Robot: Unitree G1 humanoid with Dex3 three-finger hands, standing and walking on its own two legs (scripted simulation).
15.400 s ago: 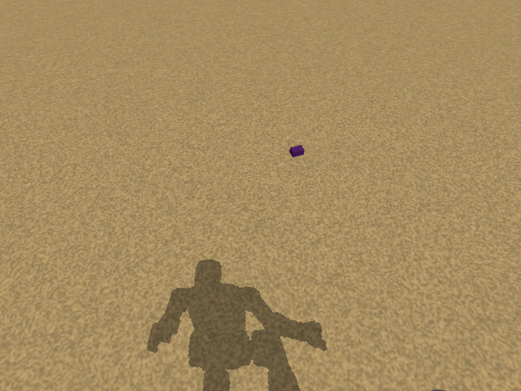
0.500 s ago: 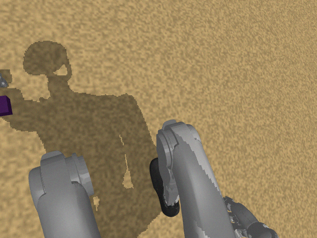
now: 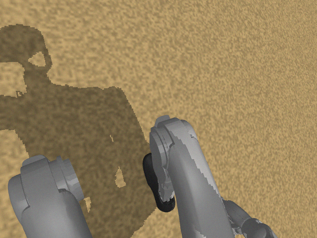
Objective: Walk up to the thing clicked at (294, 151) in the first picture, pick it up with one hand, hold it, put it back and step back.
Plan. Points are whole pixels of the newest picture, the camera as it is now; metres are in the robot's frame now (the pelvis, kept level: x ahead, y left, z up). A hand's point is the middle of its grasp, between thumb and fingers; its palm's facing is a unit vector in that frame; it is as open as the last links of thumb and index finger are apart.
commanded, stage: rest palm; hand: left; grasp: from above
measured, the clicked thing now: out of the picture +0.44 +0.34 -0.27
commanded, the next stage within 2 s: close in 0.66 s
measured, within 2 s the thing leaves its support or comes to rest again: neither
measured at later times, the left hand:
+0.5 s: hand out of the picture +0.42 +0.33 -0.24, palm faces -0.47 -0.14 -0.87, open 11.6 cm
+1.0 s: hand out of the picture +0.43 +0.33 -0.24, palm faces -0.46 -0.14 -0.87, open 10.7 cm
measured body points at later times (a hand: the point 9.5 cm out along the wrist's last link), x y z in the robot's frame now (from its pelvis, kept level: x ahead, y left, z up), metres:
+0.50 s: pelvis +0.00 +0.01 +0.00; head +0.24 +0.15 +0.34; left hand +0.44 +0.33 -0.19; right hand +0.07 -0.25 -0.06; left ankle +0.05 +0.13 -0.26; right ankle +0.11 -0.15 -0.25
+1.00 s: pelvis +0.00 +0.00 +0.00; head +0.25 +0.14 +0.34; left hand +0.45 +0.33 -0.19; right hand +0.07 -0.25 -0.06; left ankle +0.05 +0.13 -0.26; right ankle +0.11 -0.15 -0.25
